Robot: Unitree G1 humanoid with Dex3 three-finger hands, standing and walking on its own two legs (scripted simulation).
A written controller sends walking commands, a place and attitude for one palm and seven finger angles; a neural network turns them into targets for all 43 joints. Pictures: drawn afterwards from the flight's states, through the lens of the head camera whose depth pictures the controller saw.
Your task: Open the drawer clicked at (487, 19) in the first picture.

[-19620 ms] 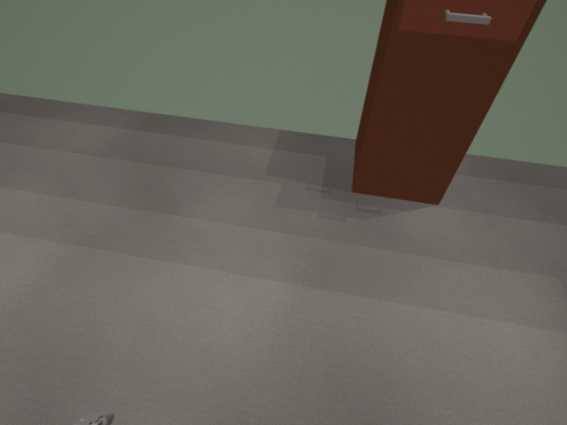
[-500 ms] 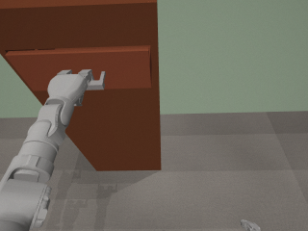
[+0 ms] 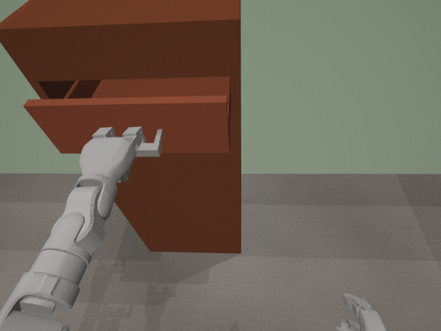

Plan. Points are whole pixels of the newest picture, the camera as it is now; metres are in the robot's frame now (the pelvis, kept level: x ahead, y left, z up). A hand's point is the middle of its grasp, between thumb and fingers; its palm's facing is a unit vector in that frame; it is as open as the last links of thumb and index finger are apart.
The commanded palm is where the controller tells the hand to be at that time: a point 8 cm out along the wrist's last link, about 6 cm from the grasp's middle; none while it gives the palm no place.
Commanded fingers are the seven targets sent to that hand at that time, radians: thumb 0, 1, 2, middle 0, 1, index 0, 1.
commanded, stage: pull the drawer open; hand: left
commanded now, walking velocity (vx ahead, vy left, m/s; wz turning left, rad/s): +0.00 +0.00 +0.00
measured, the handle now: (129, 142) +0.43 +0.22 +0.10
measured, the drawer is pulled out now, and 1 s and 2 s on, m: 0.07 0.14 0.23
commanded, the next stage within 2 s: none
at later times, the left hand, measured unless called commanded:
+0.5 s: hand (116, 191) +0.33 +0.22 +0.08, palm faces +0.02 -0.08 -1.00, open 5.8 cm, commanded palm +0.27 +0.23 +0.14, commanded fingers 0.00 0.90 0.90 -0.40 -1.35 -0.40 -1.35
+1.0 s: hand (110, 204) +0.30 +0.22 +0.08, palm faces +0.00 -0.07 -1.00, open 5.6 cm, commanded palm +0.28 +0.23 +0.14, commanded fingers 0.00 0.90 0.90 -0.40 -1.35 -0.40 -1.35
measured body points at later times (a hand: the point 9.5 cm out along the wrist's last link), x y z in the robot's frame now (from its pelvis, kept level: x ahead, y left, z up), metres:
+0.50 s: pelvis +0.00 +0.00 +0.00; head +0.04 -0.04 +0.45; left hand +0.33 +0.23 +0.13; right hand +0.13 -0.26 -0.13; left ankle -0.05 +0.11 -0.73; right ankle -0.03 -0.12 -0.73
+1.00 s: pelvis -0.02 -0.01 +0.00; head +0.00 -0.05 +0.45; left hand +0.30 +0.23 +0.13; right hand +0.21 -0.22 -0.10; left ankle -0.05 +0.11 -0.73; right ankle -0.03 -0.12 -0.73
